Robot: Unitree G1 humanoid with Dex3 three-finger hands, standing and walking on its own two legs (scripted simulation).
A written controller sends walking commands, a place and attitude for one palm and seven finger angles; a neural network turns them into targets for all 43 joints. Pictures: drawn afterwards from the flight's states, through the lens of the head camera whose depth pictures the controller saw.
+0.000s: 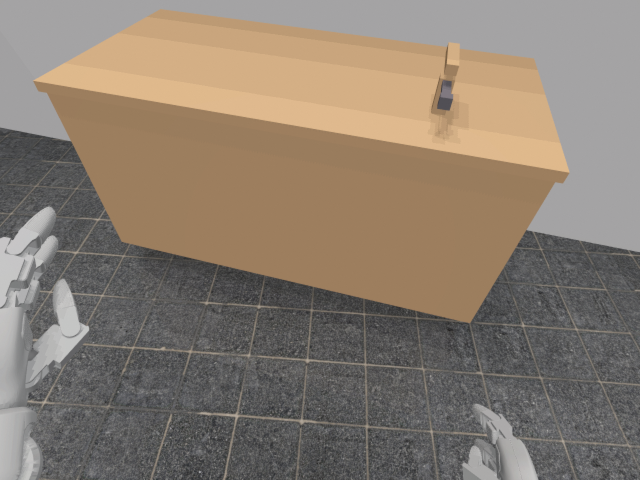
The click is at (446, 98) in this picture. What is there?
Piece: tap's lever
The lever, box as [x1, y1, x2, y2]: [437, 92, 452, 110]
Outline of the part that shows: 441,92 437,108 449,110 452,100 452,94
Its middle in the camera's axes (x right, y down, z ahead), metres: +0.28 -0.31 +0.87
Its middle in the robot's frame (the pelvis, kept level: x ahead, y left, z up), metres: +0.88 -0.23 +0.06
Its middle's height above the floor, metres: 0.84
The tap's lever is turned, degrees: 0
